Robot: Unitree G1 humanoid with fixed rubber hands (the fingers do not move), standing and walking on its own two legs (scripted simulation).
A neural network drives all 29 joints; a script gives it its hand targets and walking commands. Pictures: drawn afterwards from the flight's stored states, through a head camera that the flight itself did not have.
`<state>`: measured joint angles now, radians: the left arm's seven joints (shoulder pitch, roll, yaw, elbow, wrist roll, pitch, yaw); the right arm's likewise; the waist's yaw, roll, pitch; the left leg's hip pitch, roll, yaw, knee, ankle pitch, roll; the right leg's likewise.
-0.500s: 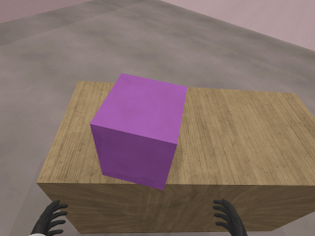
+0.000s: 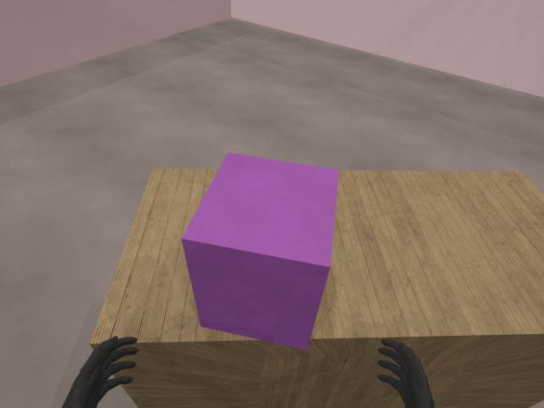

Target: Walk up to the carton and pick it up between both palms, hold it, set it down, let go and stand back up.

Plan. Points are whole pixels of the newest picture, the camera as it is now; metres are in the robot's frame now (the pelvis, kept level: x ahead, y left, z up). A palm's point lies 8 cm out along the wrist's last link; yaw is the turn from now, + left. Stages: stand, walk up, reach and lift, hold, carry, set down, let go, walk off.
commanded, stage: reach and lift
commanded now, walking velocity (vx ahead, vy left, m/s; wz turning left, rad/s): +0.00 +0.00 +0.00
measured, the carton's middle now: (267, 251) +0.40 +0.02 +0.01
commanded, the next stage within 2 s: none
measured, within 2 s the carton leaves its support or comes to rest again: neither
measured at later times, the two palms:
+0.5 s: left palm (70, 382) +0.17 +0.26 +0.02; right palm (400, 380) +0.19 -0.16 +0.01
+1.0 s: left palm (98, 325) +0.23 +0.24 +0.05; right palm (399, 331) +0.24 -0.16 +0.04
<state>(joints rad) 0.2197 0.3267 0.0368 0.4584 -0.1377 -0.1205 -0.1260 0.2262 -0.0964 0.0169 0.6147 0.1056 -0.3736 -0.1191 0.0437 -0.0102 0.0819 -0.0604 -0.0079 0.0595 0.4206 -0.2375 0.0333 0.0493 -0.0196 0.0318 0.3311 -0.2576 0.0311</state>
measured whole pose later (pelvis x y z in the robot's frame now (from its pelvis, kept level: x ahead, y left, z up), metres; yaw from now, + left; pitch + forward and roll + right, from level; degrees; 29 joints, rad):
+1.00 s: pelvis +0.01 -0.01 +0.00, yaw +0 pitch -6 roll -1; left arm 0.13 0.42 0.02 0.05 -0.29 0.09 -0.14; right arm 0.23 0.00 0.08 -0.04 0.15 0.05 -0.31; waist 0.07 -0.01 0.11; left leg -0.08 0.01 0.05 0.41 -0.24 0.02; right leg 0.03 -0.01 0.02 0.34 -0.27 0.02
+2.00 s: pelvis -0.02 +0.00 +0.00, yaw -1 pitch -2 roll -1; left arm -0.70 0.45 0.09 0.50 -0.24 0.47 -0.10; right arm -0.59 -0.15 -0.04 0.36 0.30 0.38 -0.26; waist -0.06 -0.02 0.03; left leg -0.18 0.01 0.07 0.39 -0.17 0.04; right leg -0.08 -0.01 0.04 0.30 -0.18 0.04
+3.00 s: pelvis -0.03 -0.01 +0.00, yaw +1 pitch +9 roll -2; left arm -1.05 0.44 -0.11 1.29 -0.31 0.01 -0.05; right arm -0.89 -0.03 -0.08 0.96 0.20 0.15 -0.28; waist -0.12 -0.06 -0.12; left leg -0.46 0.01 0.02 0.46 -0.15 0.02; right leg -0.36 0.00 -0.02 0.40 -0.20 0.02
